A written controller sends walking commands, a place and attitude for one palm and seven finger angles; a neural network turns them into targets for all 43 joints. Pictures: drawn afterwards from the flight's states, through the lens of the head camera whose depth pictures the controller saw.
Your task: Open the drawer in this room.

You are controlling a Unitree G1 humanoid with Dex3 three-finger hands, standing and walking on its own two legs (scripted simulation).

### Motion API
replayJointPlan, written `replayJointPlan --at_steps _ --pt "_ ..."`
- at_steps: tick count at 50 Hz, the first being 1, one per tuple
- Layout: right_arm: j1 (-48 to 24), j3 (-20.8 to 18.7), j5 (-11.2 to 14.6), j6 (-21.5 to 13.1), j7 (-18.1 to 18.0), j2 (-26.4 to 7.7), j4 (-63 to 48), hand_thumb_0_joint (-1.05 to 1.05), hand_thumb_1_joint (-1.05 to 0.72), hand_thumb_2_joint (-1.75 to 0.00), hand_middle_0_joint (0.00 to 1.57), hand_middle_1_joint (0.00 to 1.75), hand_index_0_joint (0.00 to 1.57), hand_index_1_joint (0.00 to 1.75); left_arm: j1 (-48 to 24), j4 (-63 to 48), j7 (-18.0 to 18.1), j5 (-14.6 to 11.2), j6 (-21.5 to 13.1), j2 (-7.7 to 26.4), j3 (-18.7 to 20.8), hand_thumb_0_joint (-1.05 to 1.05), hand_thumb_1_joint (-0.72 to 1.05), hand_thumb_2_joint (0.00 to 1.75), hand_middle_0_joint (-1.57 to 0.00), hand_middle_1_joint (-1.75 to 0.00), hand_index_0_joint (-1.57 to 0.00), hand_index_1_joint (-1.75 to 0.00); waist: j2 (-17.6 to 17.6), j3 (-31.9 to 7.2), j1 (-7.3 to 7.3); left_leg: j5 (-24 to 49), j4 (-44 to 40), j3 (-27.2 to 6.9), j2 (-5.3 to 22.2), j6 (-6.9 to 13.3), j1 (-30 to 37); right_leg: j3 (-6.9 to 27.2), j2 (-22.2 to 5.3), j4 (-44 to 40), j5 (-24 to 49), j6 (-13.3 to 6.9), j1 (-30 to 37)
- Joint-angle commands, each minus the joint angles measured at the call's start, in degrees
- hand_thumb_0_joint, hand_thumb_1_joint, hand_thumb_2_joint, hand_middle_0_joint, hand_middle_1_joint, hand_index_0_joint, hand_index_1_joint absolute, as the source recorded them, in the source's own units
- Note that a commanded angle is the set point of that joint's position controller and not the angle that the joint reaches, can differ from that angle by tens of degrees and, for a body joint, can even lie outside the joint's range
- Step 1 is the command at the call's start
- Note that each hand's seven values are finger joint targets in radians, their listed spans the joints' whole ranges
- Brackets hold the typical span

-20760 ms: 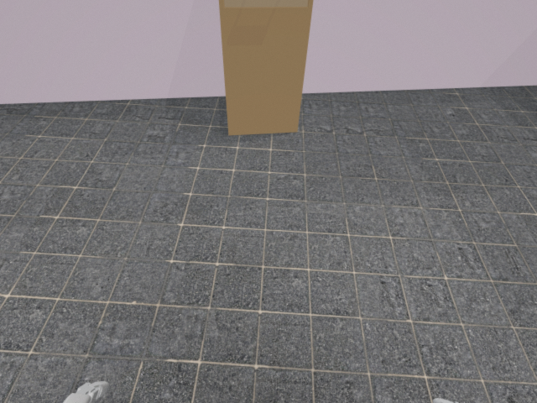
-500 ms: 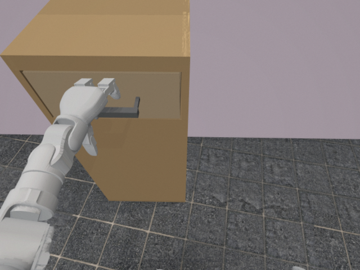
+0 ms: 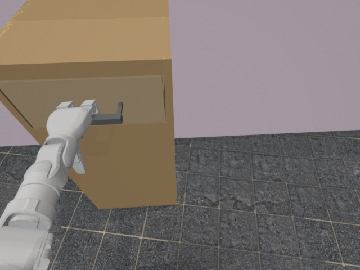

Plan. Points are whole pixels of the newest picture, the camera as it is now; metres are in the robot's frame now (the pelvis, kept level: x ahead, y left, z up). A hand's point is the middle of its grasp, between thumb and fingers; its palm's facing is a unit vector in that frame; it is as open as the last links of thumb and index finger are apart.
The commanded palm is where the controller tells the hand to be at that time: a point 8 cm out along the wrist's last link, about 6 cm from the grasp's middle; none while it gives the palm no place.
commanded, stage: lower the fingers behind the handle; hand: left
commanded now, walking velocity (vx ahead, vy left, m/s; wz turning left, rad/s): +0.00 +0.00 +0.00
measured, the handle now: (88, 113) +0.48 +0.25 +0.06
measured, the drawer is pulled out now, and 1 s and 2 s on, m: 0.00 0.00 0.03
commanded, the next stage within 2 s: close the thumb around the handle in 0.70 s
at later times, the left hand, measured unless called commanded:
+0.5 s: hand (83, 136) +0.42 +0.26 +0.03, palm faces -0.04 -0.04 -1.00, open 13.8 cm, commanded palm +0.39 +0.26 +0.09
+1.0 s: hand (81, 136) +0.42 +0.26 +0.03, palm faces -0.04 -0.03 -1.00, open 12.8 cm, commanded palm +0.40 +0.26 +0.09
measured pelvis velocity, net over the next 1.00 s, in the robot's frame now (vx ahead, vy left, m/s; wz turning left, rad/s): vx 0.00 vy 0.00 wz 0.00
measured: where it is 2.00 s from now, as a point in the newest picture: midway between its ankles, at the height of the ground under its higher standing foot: outside the picture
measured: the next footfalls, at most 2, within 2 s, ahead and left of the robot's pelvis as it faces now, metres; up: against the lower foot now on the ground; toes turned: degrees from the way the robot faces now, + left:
none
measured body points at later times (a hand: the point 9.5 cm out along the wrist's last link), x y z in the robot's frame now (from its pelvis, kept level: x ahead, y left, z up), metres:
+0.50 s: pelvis +0.01 +0.00 -0.01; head +0.06 -0.01 +0.44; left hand +0.42 +0.26 +0.09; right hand +0.08 -0.27 -0.14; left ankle +0.01 +0.07 -0.72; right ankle -0.03 -0.10 -0.72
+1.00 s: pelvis +0.00 +0.00 -0.01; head +0.06 +0.00 +0.44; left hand +0.42 +0.26 +0.09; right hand +0.07 -0.27 -0.13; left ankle +0.01 +0.07 -0.72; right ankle -0.03 -0.10 -0.72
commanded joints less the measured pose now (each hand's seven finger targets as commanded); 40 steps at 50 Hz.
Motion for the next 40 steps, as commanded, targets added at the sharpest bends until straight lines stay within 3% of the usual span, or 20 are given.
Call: replayJointPlan --at_steps 1,2,3,4,6,8,12,13,14,16,18,21,23,29,32,36,38,39,40 --pt "0.78 -3.43 -0.56 -1.57 -0.56 -8.06 -5.13 0.00 -0.90 -0.90 0.20 0.30 0.20 0.30 -23.44 -12.22 5.48 0.58 -1.22 14.93 6.04 0.00 -0.50 0.30 -0.30 -1.20 -0.30 -1.20 2.02 -18.86 -0.01 21.18 -1.21 -3.67 1.80 -1.29 18.18 0.13 0.38 -3.14 16.57 -0.66 -1.78" --pt "0.97 -3.38 -0.77 -1.68 -0.56 -8.16 -4.83 0.00 -0.90 -0.90 0.20 0.30 0.20 0.30 -24.44 -12.40 6.12 0.45 -1.23 14.74 5.96 0.00 -0.50 0.30 -0.30 -1.20 -0.30 -1.20 1.08 -19.41 -0.38 21.44 -1.03 -3.68 1.76 -1.19 17.62 0.11 0.35 -2.99 17.06 -0.64 -1.20" --pt "1.09 -3.48 -0.65 -1.73 -0.50 -8.22 -4.65 0.00 -0.90 -0.90 0.20 0.30 0.20 0.30 -23.03 -10.88 6.95 1.03 -0.87 16.60 7.73 0.00 -0.50 0.30 -0.30 -1.20 -0.30 -1.20 1.50 -20.09 0.29 20.73 -0.90 -3.51 1.69 -1.26 17.22 0.28 0.42 -2.69 16.86 -0.51 -1.35" --pt "1.15 -3.41 -0.66 -1.78 -0.53 -8.24 -4.60 0.00 -0.90 -0.90 0.20 0.30 0.20 0.30 -23.40 -9.51 7.42 1.10 -0.17 15.19 6.34 0.00 -0.50 0.30 -0.30 -1.20 -0.30 -1.20 0.57 -19.12 -0.52 20.02 -0.57 -3.45 1.60 -1.19 16.36 0.09 0.40 -2.52 16.59 -0.50 -1.83" --pt "1.24 -3.45 -0.60 -1.93 -0.45 -8.23 -4.31 0.00 -0.90 -0.90 0.20 0.30 0.20 0.30 -24.02 -8.62 8.28 1.57 0.93 14.52 5.62 0.00 -0.50 0.30 -0.30 -1.20 -0.30 -1.20 1.46 -19.20 -0.61 19.18 -0.44 -3.21 1.55 -1.31 15.78 0.02 0.38 -2.37 16.14 -0.53 -2.41" --pt "1.57 -3.44 -0.53 -1.89 -0.32 -8.43 -4.10 0.00 -0.90 -0.90 0.20 0.30 0.20 0.30 -24.78 -8.03 8.56 1.97 1.68 15.13 5.70 0.00 -0.50 0.30 -0.30 -1.20 -0.30 -1.20 1.58 -21.15 -0.66 20.07 -0.08 -3.36 1.72 -1.43 16.64 0.11 0.44 -2.05 16.56 -0.42 -2.70" --pt "1.90 -3.63 -0.78 -1.69 -0.24 -8.38 -4.10 0.00 -0.90 -0.90 0.20 0.30 0.20 0.30 -23.60 -7.90 7.91 1.22 2.51 12.05 3.42 0.00 -0.50 0.30 -0.30 -1.20 -0.30 -1.20 2.00 -23.06 -1.36 23.58 0.94 -3.45 1.94 -1.50 18.78 -0.03 0.60 -1.89 18.89 -0.46 -2.37" --pt "2.07 -3.57 -0.57 -1.53 -0.26 -8.30 -4.08 0.00 -0.90 -0.90 0.20 0.30 0.20 0.30 -22.00 -6.35 7.63 1.49 2.79 12.72 4.07 0.00 -0.50 0.30 -0.30 -1.20 -0.30 -1.20 1.10 -22.20 -0.91 23.81 0.99 -3.39 1.94 -1.45 18.20 0.03 0.63 -1.79 19.37 -0.32 -2.49" --pt "1.85 -3.46 -0.65 -1.43 -0.26 -8.32 -4.23 0.00 -0.90 -0.90 0.20 0.30 0.20 0.30 -21.99 -5.97 7.24 1.06 3.05 10.69 2.22 0.00 -0.50 0.30 -0.30 -1.20 -0.30 -1.20 0.75 -20.41 -1.55 22.80 0.97 -3.20 1.84 -1.31 17.33 0.02 0.58 -2.06 19.13 -0.27 -2.67" --pt "1.77 -3.28 -0.59 -1.32 -0.30 -8.27 -4.42 0.00 -0.90 -0.90 0.20 0.30 0.20 0.30 -22.54 -6.36 6.80 1.04 3.15 10.23 1.61 0.00 -0.50 0.30 -0.30 -1.20 -0.30 -1.20 0.47 -19.23 -1.57 21.33 0.45 -3.30 1.82 -1.20 16.51 -0.14 0.48 -2.30 18.20 -0.34 -2.64" --pt "1.43 -3.28 -0.47 -1.16 -0.42 -8.24 -4.57 0.00 -0.90 -0.90 0.20 0.30 0.20 0.30 -22.75 -7.22 6.42 1.42 2.78 11.97 2.82 0.00 -0.50 0.30 -0.30 -1.20 -0.30 -1.20 0.62 -20.38 -1.21 22.23 0.46 -3.25 1.85 -1.13 17.10 0.34 0.44 -2.27 19.16 -0.25 -2.04" --pt "1.66 -3.21 -0.53 -1.02 -0.53 -8.13 -4.70 0.00 -0.90 -0.90 0.20 0.30 0.20 0.30 -22.05 -7.16 6.02 1.31 2.58 11.65 2.74 0.00 -0.50 0.30 -0.30 -1.20 -0.30 -1.20 0.19 -19.02 -1.12 21.72 0.31 -3.30 1.86 -1.07 16.40 0.06 0.45 -2.33 18.69 -0.43 -1.89" --pt "1.34 -3.19 -0.61 -0.97 -0.48 -7.97 -5.18 0.00 -0.90 -0.90 0.20 0.30 0.20 0.30 -20.78 -8.51 5.94 0.99 1.80 12.14 3.62 0.00 -0.50 0.30 -0.30 -1.20 -0.30 -1.20 0.82 -20.95 -0.39 23.20 0.45 -2.98 1.70 -0.97 16.90 0.53 0.41 -2.16 20.30 -0.31 -0.51" --pt "1.10 -3.01 -0.51 -0.89 -0.60 -8.05 -5.27 0.00 -0.90 -0.90 0.20 0.30 0.20 0.30 -19.24 -6.73 6.44 1.03 1.54 13.00 4.55 0.00 -0.50 0.30 -0.30 -1.20 -0.30 -1.20 -0.41 -17.45 -0.48 19.67 0.16 -2.64 1.37 -0.83 13.70 0.56 0.34 -2.46 18.98 -0.39 -0.33" --pt "1.15 -3.09 -0.63 -0.97 -0.64 -8.25 -5.14 0.00 -0.90 -0.90 0.20 0.30 0.20 0.30 -19.69 -7.30 6.92 1.29 1.54 14.90 6.23 0.00 -0.50 0.30 -0.30 -1.20 -0.30 -1.20 -0.03 -19.26 -0.17 20.89 0.29 -2.70 1.52 -0.87 14.09 0.67 0.34 -2.18 19.65 -0.50 0.28" --pt "1.22 -3.15 -0.38 -1.16 -0.40 -7.94 -5.33 0.00 -0.90 -0.90 0.20 0.30 0.20 0.30 -19.97 -6.85 7.21 1.07 2.16 11.79 3.56 0.00 -0.50 0.30 -0.30 -1.20 -0.30 -1.20 0.86 -18.60 -0.64 19.32 0.13 -2.71 1.47 -0.97 14.78 0.26 0.46 -2.35 17.58 -0.39 -1.43" --pt "1.35 -3.10 -0.37 -1.13 -0.54 -8.31 -4.86 0.00 -0.90 -0.90 0.20 0.30 0.20 0.30 -21.78 -6.56 7.35 1.56 2.17 14.98 5.62 0.00 -0.50 0.30 -0.30 -1.20 -0.30 -1.20 0.83 -18.87 -0.66 18.91 0.04 -2.85 1.66 -0.99 14.55 0.53 0.41 -2.34 17.26 -0.31 -1.73" --pt "1.56 -3.06 -0.51 -1.11 -0.67 -8.34 -5.12 0.00 -0.90 -0.90 0.20 0.30 0.20 0.30 -20.10 -5.84 7.43 1.23 2.48 15.16 6.09 0.00 -0.50 0.30 -0.30 -1.20 -0.30 -1.20 0.25 -19.17 -0.16 19.27 0.13 -2.70 1.43 -0.87 13.99 0.49 0.45 -2.21 18.00 -0.43 -0.37" --pt "1.36 -2.83 -0.31 -1.02 -0.73 -8.26 -5.16 0.00 -0.90 -0.90 0.20 0.30 0.20 0.30 -20.86 -5.43 7.31 1.38 2.84 14.95 5.45 0.00 -0.50 0.30 -0.30 -1.20 -0.30 -1.20 -0.41 -19.02 -0.62 18.68 0.10 -2.51 1.30 -0.79 13.39 0.67 0.38 -2.50 18.37 -0.22 -0.32"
